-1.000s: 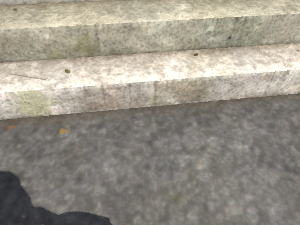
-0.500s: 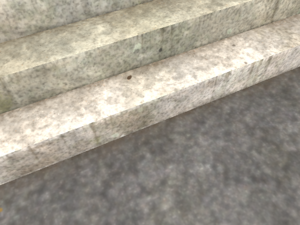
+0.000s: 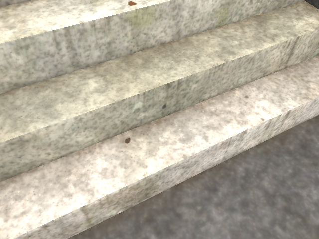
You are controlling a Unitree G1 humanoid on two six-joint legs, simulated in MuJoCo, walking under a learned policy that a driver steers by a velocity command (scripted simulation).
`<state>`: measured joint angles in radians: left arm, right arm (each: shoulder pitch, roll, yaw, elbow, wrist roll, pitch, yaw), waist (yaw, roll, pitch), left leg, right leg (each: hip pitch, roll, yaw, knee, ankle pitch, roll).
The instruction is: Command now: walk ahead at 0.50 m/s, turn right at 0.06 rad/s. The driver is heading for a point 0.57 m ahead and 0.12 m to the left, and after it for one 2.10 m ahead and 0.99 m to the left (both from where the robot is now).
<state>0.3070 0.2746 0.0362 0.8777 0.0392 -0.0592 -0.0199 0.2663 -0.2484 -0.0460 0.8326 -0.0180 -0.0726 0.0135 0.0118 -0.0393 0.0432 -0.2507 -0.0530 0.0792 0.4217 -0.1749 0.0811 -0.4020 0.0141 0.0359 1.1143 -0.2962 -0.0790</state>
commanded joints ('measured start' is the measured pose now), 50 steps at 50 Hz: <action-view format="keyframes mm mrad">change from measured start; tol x32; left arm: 1 57 44 5 -27 9 10 -14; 13 -369 11 -24 -133 -9 -7 -19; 20 138 230 57 18 30 -37 28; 50 -145 -3 -5 -94 31 -15 19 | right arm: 1 75 -93 -19 2 14 -36 5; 50 36 -72 -27 45 17 40 -43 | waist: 1 13 110 -21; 20 81 -232 -370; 50 10 29 -10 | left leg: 1 101 266 -274 -268 191 125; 17 346 250 -117 0 835 55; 21 -341 22 -114 866 -312 1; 42 -73 -12 76 278 -144 36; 46 361 393 -580 -50 855 318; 50 81 254 -403 -101 396 266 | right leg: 1 -133 -77 7 -20 57 20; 15 -124 -43 -98 -571 238 8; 18 244 8 -111 -681 223 -64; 20 757 -454 514 -722 320 -270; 36 202 -235 -140 -923 461 -113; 43 354 -257 -225 -376 1129 -70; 46 -321 8 -89 423 -143 76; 50 -446 -67 -40 569 -4 113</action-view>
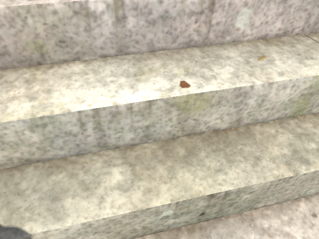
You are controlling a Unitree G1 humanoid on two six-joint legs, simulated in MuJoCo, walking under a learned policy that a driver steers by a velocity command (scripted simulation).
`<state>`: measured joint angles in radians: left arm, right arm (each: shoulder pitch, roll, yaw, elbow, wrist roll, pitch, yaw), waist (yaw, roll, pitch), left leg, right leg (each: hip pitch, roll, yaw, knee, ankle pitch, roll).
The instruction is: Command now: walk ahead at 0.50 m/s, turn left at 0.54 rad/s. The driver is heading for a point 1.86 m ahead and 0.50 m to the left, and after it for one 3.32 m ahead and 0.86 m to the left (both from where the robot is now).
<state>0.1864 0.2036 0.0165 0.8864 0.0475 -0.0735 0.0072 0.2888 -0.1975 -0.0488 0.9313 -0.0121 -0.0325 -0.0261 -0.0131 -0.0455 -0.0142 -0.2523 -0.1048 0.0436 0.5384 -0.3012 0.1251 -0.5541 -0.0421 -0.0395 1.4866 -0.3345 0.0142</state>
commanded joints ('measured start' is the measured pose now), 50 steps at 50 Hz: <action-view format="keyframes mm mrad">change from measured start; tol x32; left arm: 1 -27 55 11 -117 25 17 -11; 16 -563 -78 -92 -601 33 65 24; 23 282 266 77 -330 18 57 69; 27 -140 -18 20 -216 -25 92 61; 50 297 286 96 71 -101 -96 -16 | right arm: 1 14 -107 -17 -56 6 -1 -7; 17 257 -182 -10 43 3 -21 -40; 44 -691 145 73 -582 -20 2 27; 50 -33 44 30 -388 9 47 24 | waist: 1 41 34 31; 16 -91 78 115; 21 215 221 -403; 24 174 -377 -543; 28 -108 75 92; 43 104 -9 120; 50 -147 -225 -437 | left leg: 1 55 270 -327 -200 552 201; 15 224 257 -468 -396 81 132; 19 26 247 -308 -494 853 107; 21 72 278 -292 -77 1984 64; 22 47 248 -272 273 1823 31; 24 -359 -77 -323 1159 202 -41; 35 -824 31 -146 1517 292 -14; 41 -1474 82 -204 1737 -166 21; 45 -1224 202 23 1354 -145 11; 50 3 7 152 592 -78 57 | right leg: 1 -293 -3 24 219 58 21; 13 -1137 -15 62 746 -370 -53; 17 -733 -24 -33 317 -233 -39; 22 498 34 140 -381 -220 -147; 24 452 -335 1138 -1158 -330 -271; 26 119 -303 896 -1081 -778 -262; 33 21 -206 48 -1136 26 -102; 44 592 -284 -65 -1494 -17 -133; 47 426 -194 -184 -1655 440 -219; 50 600 -267 -147 -1005 1887 -191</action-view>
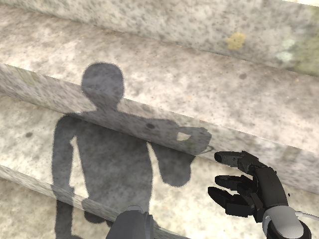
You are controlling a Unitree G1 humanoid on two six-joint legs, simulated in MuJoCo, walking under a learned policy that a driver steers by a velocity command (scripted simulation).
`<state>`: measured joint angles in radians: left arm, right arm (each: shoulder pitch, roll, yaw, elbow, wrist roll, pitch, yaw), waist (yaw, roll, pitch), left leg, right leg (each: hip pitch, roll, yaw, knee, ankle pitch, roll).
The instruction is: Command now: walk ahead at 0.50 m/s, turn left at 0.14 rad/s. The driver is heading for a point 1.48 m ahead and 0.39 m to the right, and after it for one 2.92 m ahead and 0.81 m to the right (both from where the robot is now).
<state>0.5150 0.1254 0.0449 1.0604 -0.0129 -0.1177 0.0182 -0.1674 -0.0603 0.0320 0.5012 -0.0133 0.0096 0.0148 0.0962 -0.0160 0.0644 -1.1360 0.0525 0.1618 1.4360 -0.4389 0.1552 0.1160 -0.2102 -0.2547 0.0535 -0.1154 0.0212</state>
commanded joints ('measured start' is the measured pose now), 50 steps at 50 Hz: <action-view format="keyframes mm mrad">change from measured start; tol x64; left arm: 1 -83 358 78 -164 -58 -80 -65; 22 -744 -142 -126 -552 25 104 5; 50 101 107 22 4 -3 -17 54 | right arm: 1 530 -175 -84 90 -1 -9 -32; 50 -174 62 46 -134 -7 -42 8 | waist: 1 -304 -231 -600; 50 26 -90 -41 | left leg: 1 1131 -35 -304 -444 67 74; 3 1096 282 -1086 -1067 -274 94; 19 774 115 -177 -1303 235 -54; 27 1172 232 -58 -898 2192 134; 32 100 -143 -362 788 486 6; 50 -141 102 3 201 -6 14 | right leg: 1 -334 3 152 738 1342 -126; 3 -686 307 433 1766 62 -46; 15 -1578 310 358 2457 -95 -179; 27 -556 337 21 1167 -525 -201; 30 -293 -44 1293 247 -1035 -416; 50 -152 -22 306 -193 91 -266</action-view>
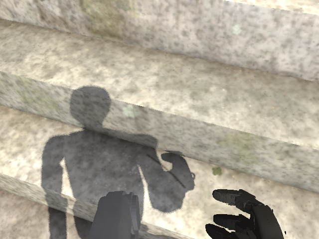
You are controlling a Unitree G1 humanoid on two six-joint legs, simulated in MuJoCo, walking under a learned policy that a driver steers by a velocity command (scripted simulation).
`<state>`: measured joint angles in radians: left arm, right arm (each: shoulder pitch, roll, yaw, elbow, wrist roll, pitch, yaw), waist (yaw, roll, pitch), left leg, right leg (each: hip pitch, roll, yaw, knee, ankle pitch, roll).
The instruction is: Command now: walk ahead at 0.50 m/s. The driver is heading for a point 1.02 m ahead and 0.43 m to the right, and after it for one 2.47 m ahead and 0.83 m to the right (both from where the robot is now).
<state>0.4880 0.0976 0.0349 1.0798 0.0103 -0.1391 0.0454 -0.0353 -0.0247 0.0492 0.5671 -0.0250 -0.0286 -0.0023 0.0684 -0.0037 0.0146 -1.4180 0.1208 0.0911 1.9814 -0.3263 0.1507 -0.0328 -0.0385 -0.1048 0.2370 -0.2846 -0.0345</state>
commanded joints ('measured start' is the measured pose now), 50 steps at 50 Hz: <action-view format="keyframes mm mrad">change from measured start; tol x64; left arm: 1 76 103 25 -28 -36 20 25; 26 -700 -58 -69 -595 -19 156 -15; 50 54 171 49 -136 -21 37 4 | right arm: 1 -234 46 33 -170 20 1 28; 26 558 -276 -112 484 23 -125 -47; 50 -373 13 50 -263 -20 -32 -23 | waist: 1 13 -121 -23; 50 64 -103 4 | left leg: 1 467 -4 133 -550 -133 37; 7 1336 255 -976 -1570 -338 216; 24 1188 104 151 -1873 219 -59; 30 1506 243 242 -1481 2158 113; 34 620 -148 -181 -83 268 -58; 50 154 -55 49 -138 3 -56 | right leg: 1 -128 -146 60 -362 455 -210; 4 34 -238 58 215 1846 -181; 7 -535 142 164 1443 368 -59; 19 -1404 108 225 2247 119 -139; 29 -671 119 -246 1208 -300 -166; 34 -247 -110 1208 36 -926 -309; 50 -257 -76 520 -228 316 -219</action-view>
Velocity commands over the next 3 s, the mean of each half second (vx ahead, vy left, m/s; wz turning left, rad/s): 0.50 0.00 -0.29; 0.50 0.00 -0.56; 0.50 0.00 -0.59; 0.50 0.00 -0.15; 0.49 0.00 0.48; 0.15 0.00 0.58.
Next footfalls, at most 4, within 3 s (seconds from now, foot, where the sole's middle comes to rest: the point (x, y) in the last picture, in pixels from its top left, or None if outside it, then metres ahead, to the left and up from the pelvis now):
0.08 left None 0.26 0.13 -0.58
0.62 right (209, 205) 0.43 -0.07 -0.38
1.08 left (193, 84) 0.71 -0.01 -0.17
1.68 right None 0.78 -0.55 0.03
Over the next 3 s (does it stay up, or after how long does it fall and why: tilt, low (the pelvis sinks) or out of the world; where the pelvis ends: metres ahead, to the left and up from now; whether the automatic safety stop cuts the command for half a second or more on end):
stays up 0.96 -0.63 0.99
